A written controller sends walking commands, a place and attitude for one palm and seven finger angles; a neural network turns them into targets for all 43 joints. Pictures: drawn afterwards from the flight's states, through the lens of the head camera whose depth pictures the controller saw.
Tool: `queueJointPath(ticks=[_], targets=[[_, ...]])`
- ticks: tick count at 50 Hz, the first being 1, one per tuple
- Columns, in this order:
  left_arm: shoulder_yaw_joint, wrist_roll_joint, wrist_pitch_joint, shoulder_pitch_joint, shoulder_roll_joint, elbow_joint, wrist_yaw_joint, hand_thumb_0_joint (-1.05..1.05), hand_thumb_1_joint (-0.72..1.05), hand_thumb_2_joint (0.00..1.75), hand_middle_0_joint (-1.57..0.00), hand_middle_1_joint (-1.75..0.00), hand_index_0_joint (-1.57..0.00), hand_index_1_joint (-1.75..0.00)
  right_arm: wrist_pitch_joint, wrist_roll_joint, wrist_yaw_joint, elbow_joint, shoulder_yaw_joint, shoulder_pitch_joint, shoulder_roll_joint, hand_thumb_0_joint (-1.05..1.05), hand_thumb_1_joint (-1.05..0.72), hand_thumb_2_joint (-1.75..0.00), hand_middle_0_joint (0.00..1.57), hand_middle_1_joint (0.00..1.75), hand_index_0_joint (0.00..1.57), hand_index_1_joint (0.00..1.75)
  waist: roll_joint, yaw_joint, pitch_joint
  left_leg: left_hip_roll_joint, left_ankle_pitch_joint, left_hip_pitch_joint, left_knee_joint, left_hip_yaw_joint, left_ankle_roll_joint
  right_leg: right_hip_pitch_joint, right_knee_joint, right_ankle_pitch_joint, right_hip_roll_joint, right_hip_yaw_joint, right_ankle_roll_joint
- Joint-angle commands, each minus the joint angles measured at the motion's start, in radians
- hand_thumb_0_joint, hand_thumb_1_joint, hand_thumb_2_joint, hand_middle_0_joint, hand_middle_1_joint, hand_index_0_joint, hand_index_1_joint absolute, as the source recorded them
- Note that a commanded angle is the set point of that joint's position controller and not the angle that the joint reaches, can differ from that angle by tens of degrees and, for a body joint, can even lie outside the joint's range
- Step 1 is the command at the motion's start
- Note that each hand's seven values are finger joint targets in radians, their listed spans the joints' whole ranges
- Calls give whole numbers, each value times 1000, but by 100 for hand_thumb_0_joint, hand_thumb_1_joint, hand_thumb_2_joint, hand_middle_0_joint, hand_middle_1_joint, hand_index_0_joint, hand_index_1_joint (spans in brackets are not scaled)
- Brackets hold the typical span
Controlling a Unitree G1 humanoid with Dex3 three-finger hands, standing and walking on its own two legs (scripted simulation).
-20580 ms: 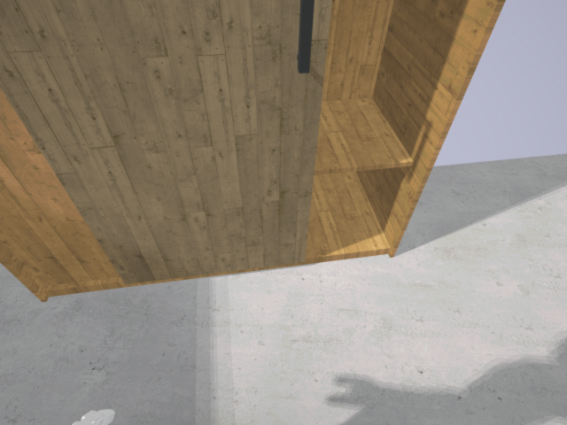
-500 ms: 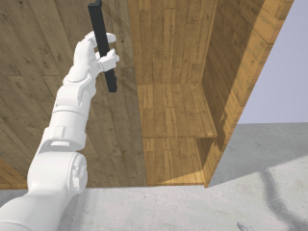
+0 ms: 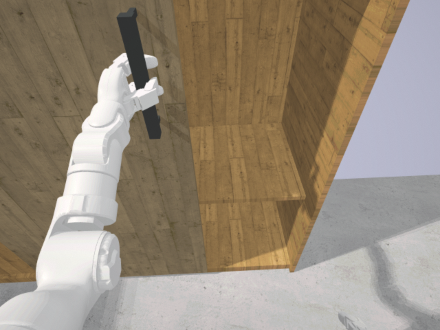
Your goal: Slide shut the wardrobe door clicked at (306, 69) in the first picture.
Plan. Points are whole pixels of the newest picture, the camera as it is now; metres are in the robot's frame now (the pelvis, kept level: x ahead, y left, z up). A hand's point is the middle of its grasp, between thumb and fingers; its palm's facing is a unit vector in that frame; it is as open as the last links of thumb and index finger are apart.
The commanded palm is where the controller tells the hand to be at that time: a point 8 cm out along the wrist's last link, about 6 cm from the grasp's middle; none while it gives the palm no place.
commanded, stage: grip the handle and tug to test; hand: left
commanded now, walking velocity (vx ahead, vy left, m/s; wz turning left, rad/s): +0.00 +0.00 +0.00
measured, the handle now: (145, 80) +0.50 +0.15 +0.24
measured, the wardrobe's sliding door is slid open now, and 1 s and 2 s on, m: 0.38 0.38 0.38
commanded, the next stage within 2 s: tug the door sideways, standing still in 0.14 s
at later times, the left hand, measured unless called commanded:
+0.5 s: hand (153, 92) +0.44 +0.12 +0.24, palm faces +0.11 -0.99 +0.01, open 5.9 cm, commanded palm +0.42 +0.15 +0.23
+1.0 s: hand (156, 94) +0.44 +0.12 +0.24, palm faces +0.15 -0.99 -0.05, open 6.0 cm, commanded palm +0.42 +0.12 +0.23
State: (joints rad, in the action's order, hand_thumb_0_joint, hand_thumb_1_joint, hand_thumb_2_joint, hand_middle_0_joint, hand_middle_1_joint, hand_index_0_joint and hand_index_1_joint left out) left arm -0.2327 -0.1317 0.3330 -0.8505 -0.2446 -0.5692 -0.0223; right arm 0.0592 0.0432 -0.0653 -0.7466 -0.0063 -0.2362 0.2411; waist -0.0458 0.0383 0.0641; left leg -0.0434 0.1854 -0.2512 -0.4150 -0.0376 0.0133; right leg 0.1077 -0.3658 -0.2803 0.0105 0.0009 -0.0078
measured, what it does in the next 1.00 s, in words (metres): stands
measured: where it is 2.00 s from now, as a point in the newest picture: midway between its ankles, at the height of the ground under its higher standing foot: outside the picture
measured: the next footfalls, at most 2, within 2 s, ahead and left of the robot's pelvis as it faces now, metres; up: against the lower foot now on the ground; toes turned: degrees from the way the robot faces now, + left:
right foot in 1.98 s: +0.18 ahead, -0.25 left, +0.00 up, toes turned +8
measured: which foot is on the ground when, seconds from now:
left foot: down 0.00-1.00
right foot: down 0.00-1.00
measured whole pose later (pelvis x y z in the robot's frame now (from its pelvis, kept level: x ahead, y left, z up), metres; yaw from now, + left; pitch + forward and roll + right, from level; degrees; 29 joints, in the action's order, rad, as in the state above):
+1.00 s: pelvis +0.00 +0.00 +0.00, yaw +5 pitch +2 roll -1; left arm -0.09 -0.11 0.34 -0.97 -0.14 -0.60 -0.17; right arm 0.10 0.04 -0.03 -0.82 0.00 -0.21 0.21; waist -0.04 -0.01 0.03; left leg -0.01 0.20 -0.32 -0.48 0.04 0.01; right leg 0.14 -0.43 -0.32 -0.01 0.06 0.00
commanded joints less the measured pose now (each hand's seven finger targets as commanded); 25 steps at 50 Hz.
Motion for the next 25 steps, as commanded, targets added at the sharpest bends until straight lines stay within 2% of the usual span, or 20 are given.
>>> queueJointPath(ticks=[1,3,5,6,9,11,12,13,15,17,18,21,22,25], targets=[[-52,-33,-48,-331,-188,336,31,0,90,90,-45,-140,-45,-140,38,5,-10,154,36,123,128,0,-90,-90,20,30,20,30,76,-71,358,61,-433,274,-31,-9,-53,-66,-8,607,46,32,-10],[-24,-41,-32,-315,-149,391,34,0,90,90,-45,-140,-45,-140,35,8,-8,166,33,137,122,0,-90,-90,20,30,20,30,80,-63,341,60,-443,280,-30,-11,-55,-60,-6,626,45,33,-7],[-56,-41,-17,-255,-174,467,31,0,90,90,-45,-140,-45,-140,33,6,-5,179,37,150,122,0,-90,-90,20,30,20,30,70,-80,384,58,-491,300,-32,-11,-52,-91,-17,669,44,34,-9],[-58,-40,-3,-205,-174,487,29,0,90,90,-45,-140,-45,-140,28,6,-4,183,35,165,125,0,-90,-90,20,30,20,30,58,-92,372,58,-505,301,-35,-18,-53,-93,-17,682,45,33,-10],[-48,-49,26,-183,-152,590,30,0,90,90,-45,-140,-45,-140,22,7,0,194,34,178,119,0,-90,-90,20,30,20,30,57,-87,396,57,-565,317,-40,-18,-51,-113,-29,749,42,35,-8],[-90,-48,59,-115,-196,576,27,0,90,90,-45,-140,-45,-140,11,4,-2,188,32,190,128,0,-90,-90,20,30,20,30,80,-101,371,57,-559,296,-42,-25,-52,-121,-31,773,41,34,-4],[-83,-56,68,-114,-182,609,28,0,90,90,-45,-140,-45,-140,7,6,-2,196,30,197,123,0,-90,-90,20,30,20,30,82,-96,370,57,-554,285,-34,-24,-51,-131,-34,784,36,35,-2],[-32,-56,78,-163,-133,618,31,0,90,90,-45,-140,-45,-140,8,6,-3,191,29,204,119,0,-90,-90,20,30,20,30,76,-81,359,60,-553,294,-40,-27,-52,-113,-33,784,39,35,-1],[-2,-56,97,-245,-103,590,20,0,90,90,-45,-140,-45,-140,12,6,-7,170,32,196,119,0,-90,-90,20,30,20,30,85,-57,335,55,-554,310,-49,-20,-51,-69,-27,758,43,38,-1],[31,-46,114,-338,-79,522,0,0,90,90,-45,-140,-45,-140,11,7,-10,143,33,181,123,0,-90,-90,20,30,20,30,50,-29,286,56,-516,303,-54,-16,-51,-14,-15,690,46,36,-4],[43,-40,119,-361,-56,496,-10,0,90,90,-45,-140,-45,-140,14,5,-11,133,34,174,120,0,-90,-90,20,30,20,30,56,-21,277,57,-506,306,-58,-12,-51,7,-13,671,47,37,-5],[72,-22,120,-396,-25,507,-30,0,90,90,-45,-140,-45,-140,13,1,-8,120,38,172,119,0,-90,-90,20,30,20,30,12,-23,323,65,-566,336,-82,-9,-49,4,-33,712,45,35,-10],[91,-19,119,-413,4,500,-34,0,90,90,-45,-140,-45,-140,13,2,-8,120,37,170,112,0,-90,-90,20,30,20,30,-9,-16,338,67,-580,345,-86,-5,-49,9,-39,711,42,37,-11],[136,-18,102,-435,60,474,-36,0,90,90,-45,-140,-45,-140,15,-1,-6,116,40,167,107,0,-90,-90,20,30,20,30,70,-6,354,67,-581,355,-91,10,-50,14,-48,719,41,40,-7]])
